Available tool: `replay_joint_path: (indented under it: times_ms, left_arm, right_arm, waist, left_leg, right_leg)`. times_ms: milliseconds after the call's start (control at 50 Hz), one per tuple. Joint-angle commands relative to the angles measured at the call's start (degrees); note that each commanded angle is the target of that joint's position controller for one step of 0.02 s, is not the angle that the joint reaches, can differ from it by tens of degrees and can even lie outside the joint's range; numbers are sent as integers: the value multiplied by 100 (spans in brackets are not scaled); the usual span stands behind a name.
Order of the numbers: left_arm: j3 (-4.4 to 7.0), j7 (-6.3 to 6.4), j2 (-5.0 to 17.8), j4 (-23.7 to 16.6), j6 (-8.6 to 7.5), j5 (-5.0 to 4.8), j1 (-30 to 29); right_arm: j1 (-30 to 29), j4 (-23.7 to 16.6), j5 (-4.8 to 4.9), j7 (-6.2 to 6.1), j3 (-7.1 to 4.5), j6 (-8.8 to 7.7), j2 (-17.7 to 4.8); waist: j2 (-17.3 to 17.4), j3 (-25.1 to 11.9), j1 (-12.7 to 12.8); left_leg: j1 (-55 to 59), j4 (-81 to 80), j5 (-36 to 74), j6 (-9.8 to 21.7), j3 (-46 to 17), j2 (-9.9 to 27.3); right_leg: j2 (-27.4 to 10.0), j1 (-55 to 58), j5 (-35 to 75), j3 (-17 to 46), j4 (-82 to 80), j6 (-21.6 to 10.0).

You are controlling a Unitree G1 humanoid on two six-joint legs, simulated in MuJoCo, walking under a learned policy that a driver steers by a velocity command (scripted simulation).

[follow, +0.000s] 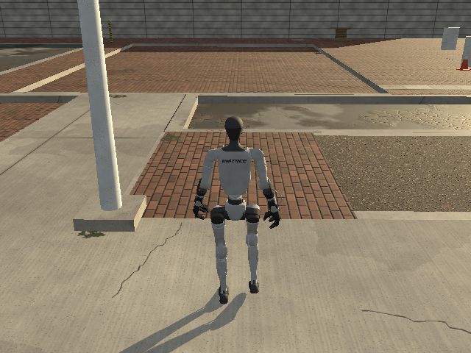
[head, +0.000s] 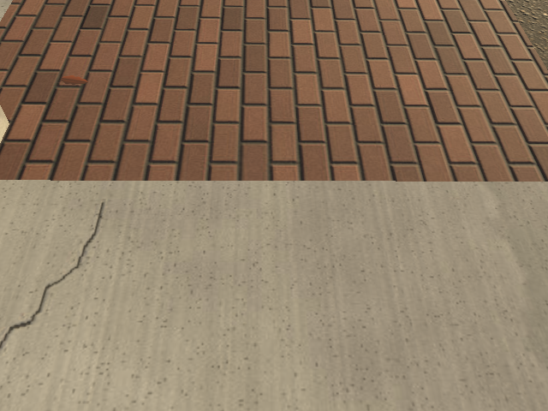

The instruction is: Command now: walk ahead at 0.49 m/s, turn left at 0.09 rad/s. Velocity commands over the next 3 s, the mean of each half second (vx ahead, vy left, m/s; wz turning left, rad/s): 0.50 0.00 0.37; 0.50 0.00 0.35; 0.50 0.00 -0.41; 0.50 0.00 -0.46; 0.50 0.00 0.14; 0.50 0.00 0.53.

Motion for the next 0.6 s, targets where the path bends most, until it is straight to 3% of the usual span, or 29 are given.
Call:
replay_joint_path:
  times_ms: [20, 60, 140, 180, 200, 220, 240, 260, 280, 300, 320, 360, 460, 540, 600]
  left_arm:
    - [-119, -51, -58, -418, -41, -10, -207]
    - [-177, -57, -71, -537, -61, -79, -647]
    - [-173, 18, 88, -706, -125, -157, -1162]
    - [-141, 75, 163, -685, -183, -167, -986]
    - [-106, 119, 216, -571, -230, -146, -631]
    - [-13, 194, 454, -384, -307, -65, -23]
    - [107, 286, 925, -323, -366, 70, 944]
    - [242, 325, 1427, -278, -269, 70, 1141]
    - [183, 316, 955, -289, -208, -14, 962]
    - [68, 282, 525, -333, -226, -66, 604]
    - [19, 248, 321, -321, -259, -88, 364]
    - [-28, 255, 141, -226, -334, -135, 303]
    - [25, 251, 221, 88, -464, -217, 751]
    - [33, 239, 270, 242, -432, -187, 868]
    - [90, 273, 505, 356, -404, -187, 1058]
  right_arm:
    - [15, -223, 46, 20, -75, -81, -516]
    - [180, -166, 45, 20, -116, -39, -641]
    - [533, -55, 37, 21, -160, 16, -811]
    - [529, -40, 25, -3, -188, 49, -886]
    - [483, -39, 41, -17, -200, 64, -903]
    - [515, -46, 65, -18, -178, 51, -789]
    - [306, -291, 121, -15, -110, 18, -517]
    - [751, -488, 265, -46, -18, 45, -68]
    - [628, -347, 102, -86, -131, 157, -591]
    - [340, -346, 36, -34, -165, 195, -594]
    - [175, -363, 18, 16, -157, 215, -471]
    - [88, -365, -88, 98, -173, 342, -384]
    - [-614, -665, -143, 236, -141, 494, -234]
    - [-1455, -975, -112, 331, -45, 482, -167]
    - [-2046, -1206, -120, 400, 11, 470, -199]
  waist:
    - [627, 134, 205]
    - [659, 183, 100]
    - [645, 107, -49]
    - [670, 46, 78]
    - [576, -46, 265]
    - [321, -397, 482]
    - [-363, -1147, 932]
    - [-1459, -1517, 752]
    - [-682, -1070, 696]
    - [-196, -486, 535]
    - [-118, -220, 404]
    - [-352, -20, 212]
    - [-242, 36, 158]
    - [-268, 271, 258]
    - [-250, 421, 395]
  left_leg:
    - [-89, -1160, 971, 926, -1437, 1312]
    - [-218, -1146, 993, 844, -1339, 1219]
    - [14, -767, 1318, 759, -1563, 1334]
    - [99, -403, 1292, 664, -1741, 1360]
    - [-10, 9, 1337, 562, -1707, 1231]
    - [-300, 866, 1365, 422, -1505, 919]
    - [-1010, 2414, 293, 246, -1087, 526]
    - [-2555, 3815, -1977, 86, -356, -120]
    - [-3003, 4519, -1898, 142, -535, 227]
    - [-3007, 4634, -1363, 159, -694, 442]
    - [-2866, 4533, -1012, 105, -695, 586]
    - [-2629, 4400, -739, -31, -621, 732]
    - [-3128, 4355, 31, -209, -508, 793]
    - [-2964, 3114, 894, -213, -247, 777]
    - [-2558, 2198, 954, -43, 115, 722]
  right_leg:
    - [-216, -205, 508, -163, -965, 192]
    - [-120, 101, 845, -267, -1652, 286]
    - [65, 610, 964, -311, -2336, 334]
    - [158, 1103, 751, -284, -2771, 269]
    - [230, 1699, 767, -297, -3183, 206]
    - [36, 2668, 654, -49, -3397, 57]
    - [-1297, 3841, -380, 1282, -3720, -258]
    - [-2501, 4701, -1185, 3248, -4343, -835]
    - [-2408, 4157, -1755, 3535, -4490, -974]
    - [-2084, 3606, -1388, 2775, -4545, -855]
    - [-1829, 3150, -526, 2059, -4669, -728]
    - [-1449, 2695, 554, 1083, -4819, -508]
    - [-1391, 2817, 2257, 30, -4918, -585]
    - [-1200, 2683, 2421, -718, -4965, -493]
    - [-1311, 2813, 2497, -1015, -4975, -437]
